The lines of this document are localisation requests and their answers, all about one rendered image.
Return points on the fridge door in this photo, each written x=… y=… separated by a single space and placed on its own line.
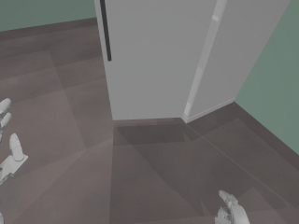
x=155 y=47

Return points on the handle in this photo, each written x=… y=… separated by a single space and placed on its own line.
x=104 y=19

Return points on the robot left hand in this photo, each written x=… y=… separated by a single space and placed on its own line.
x=13 y=163

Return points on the robot right hand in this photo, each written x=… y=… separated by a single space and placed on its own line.
x=236 y=215

